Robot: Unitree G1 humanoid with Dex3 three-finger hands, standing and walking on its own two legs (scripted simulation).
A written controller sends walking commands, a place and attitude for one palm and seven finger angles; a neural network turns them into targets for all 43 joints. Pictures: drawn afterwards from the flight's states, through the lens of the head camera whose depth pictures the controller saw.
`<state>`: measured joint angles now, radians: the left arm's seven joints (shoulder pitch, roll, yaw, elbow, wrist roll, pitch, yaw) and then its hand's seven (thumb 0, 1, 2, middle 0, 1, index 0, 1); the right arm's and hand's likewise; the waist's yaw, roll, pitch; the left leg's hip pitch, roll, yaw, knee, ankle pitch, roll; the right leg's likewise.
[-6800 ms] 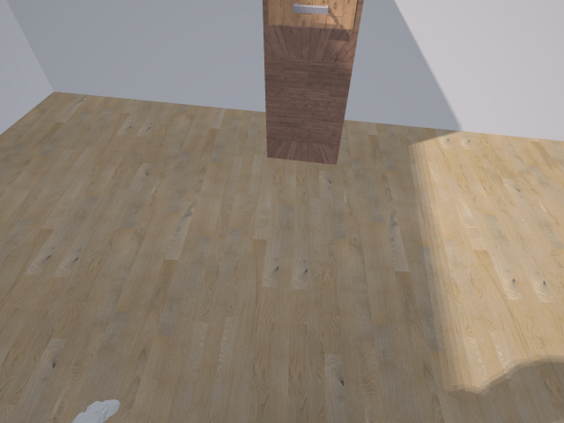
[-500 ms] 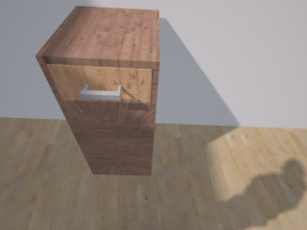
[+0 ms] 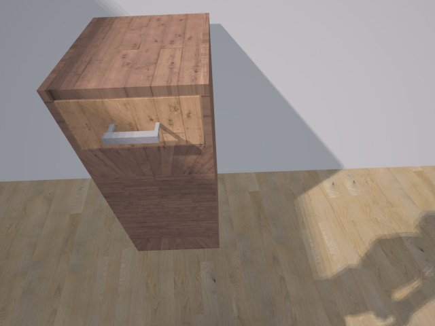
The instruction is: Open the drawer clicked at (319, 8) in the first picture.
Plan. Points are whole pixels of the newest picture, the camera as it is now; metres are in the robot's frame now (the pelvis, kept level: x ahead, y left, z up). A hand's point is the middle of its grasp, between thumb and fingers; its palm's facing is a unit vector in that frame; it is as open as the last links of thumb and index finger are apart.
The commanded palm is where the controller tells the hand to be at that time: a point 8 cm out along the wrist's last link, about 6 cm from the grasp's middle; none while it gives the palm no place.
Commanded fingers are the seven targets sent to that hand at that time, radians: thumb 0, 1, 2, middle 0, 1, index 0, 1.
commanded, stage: look again from close up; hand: left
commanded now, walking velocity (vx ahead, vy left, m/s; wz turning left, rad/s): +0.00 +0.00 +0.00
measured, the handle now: (133, 132) +0.55 +0.25 +0.03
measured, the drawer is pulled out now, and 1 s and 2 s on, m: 0.00 0.00 0.00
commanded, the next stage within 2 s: raise the hand with hooked fingers in 0.14 s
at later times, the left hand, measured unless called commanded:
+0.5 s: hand (128, 284) +0.20 +0.18 -0.01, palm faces +0.04 -0.51 -0.86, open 7.8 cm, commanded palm +0.12 +0.20 -0.02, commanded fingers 0.00 0.57 0.76 -0.22 -0.51 -0.22 -0.51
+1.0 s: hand (109, 255) +0.23 +0.21 +0.03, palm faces +0.14 -0.08 -0.99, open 10.6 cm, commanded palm +0.18 +0.20 +0.07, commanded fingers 0.00 -0.01 0.51 -0.27 -0.88 -0.27 -0.88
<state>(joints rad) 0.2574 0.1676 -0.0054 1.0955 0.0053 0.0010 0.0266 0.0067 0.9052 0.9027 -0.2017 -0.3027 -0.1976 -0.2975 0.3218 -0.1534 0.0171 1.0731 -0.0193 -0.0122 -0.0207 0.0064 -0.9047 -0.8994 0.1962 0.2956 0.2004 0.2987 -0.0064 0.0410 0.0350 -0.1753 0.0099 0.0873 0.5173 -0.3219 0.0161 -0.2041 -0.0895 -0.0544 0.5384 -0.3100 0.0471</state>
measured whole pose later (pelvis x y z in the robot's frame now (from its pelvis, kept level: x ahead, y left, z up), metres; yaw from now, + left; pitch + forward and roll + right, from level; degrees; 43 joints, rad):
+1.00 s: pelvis -0.03 -0.03 -0.03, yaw -2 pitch +6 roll +1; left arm 0.22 0.36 -0.03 -0.04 0.97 0.13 0.33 0.00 0.20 0.61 -0.27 -0.75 -0.27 -0.74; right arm 0.11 -0.18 0.01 0.61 -0.04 0.05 -0.01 0.01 -0.90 -0.90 0.20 0.30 0.20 0.30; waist 0.06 0.07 -0.08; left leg -0.48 0.04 0.03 0.77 -0.39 -0.04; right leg -0.53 -0.04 -0.03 0.81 -0.39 -0.01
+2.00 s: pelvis -0.02 -0.02 +0.01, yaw -1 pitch -1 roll +1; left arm -0.13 0.50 -0.03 -0.02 0.87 0.04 -0.09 0.00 -0.49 0.30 -0.32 -1.20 -0.32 -1.20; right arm 0.14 -0.28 0.00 0.63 0.01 0.08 -0.01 0.01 -0.90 -0.90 0.20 0.30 0.20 0.30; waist 0.08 0.10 0.01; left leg -0.17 0.02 0.02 0.40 -0.22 -0.01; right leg -0.21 -0.05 -0.05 0.43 -0.21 0.01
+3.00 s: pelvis -0.01 -0.01 +0.00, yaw -1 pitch +5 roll +0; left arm -0.47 0.49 -0.06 0.42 0.96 -0.03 0.06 0.00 -0.49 0.30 -0.32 -1.20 -0.32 -1.20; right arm 0.22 -0.26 -0.03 0.67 0.02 0.07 -0.04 0.01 -0.90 -0.90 0.20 0.30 0.20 0.30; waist 0.04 0.06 -0.03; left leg -0.29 0.02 0.03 0.46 -0.26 -0.01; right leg -0.32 -0.05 -0.04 0.48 -0.24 0.02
